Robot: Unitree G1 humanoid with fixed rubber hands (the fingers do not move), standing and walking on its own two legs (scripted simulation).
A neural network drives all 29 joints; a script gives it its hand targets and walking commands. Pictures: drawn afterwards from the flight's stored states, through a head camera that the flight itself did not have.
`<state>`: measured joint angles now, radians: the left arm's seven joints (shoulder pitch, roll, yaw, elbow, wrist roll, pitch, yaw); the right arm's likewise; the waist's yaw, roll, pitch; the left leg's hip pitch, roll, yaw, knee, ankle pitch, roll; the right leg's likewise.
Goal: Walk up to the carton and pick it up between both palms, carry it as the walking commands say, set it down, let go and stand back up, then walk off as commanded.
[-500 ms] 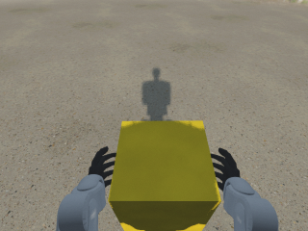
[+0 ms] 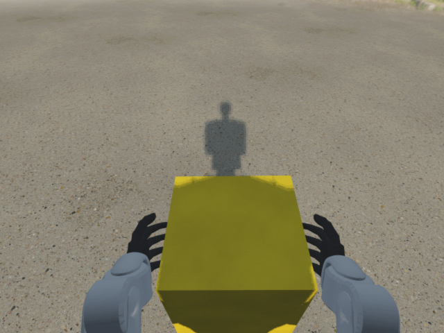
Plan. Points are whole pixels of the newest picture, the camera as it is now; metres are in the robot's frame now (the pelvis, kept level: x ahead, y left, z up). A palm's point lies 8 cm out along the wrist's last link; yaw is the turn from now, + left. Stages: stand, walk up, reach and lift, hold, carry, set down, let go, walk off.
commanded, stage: carry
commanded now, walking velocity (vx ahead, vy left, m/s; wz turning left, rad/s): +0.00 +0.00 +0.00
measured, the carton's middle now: (233, 260) +0.28 +0.00 +0.02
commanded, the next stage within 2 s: none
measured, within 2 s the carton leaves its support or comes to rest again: neither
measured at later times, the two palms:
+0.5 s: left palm (145, 255) +0.24 +0.15 +0.08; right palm (331, 258) +0.24 -0.15 +0.09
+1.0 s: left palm (147, 265) +0.22 +0.14 +0.08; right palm (339, 270) +0.22 -0.16 +0.09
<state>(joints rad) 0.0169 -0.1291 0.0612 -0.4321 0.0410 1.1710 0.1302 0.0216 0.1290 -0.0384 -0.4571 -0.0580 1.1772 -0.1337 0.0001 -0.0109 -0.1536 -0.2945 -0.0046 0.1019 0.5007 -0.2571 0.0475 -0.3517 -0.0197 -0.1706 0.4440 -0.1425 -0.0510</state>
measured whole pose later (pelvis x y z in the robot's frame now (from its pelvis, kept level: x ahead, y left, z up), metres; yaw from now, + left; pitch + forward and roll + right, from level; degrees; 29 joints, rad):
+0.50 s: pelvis +0.00 +0.00 +0.00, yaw +0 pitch +3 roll +0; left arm 0.00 -0.13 0.07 -0.39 0.04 1.14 0.13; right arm 0.00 0.13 -0.05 -0.42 -0.06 1.15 -0.13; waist 0.00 -0.01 -0.15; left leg -0.29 0.00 0.10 0.49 -0.26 0.04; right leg -0.36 -0.02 -0.17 0.45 -0.15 -0.06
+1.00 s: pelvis -0.02 -0.01 -0.01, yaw +1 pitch +3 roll +0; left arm 0.00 -0.13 0.06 -0.49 0.03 1.17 0.13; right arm 0.01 0.13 -0.03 -0.53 -0.06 1.18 -0.13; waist 0.00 0.01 -0.08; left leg -0.35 0.00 0.09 0.56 -0.26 0.03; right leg -0.41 -0.02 -0.18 0.51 -0.16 -0.07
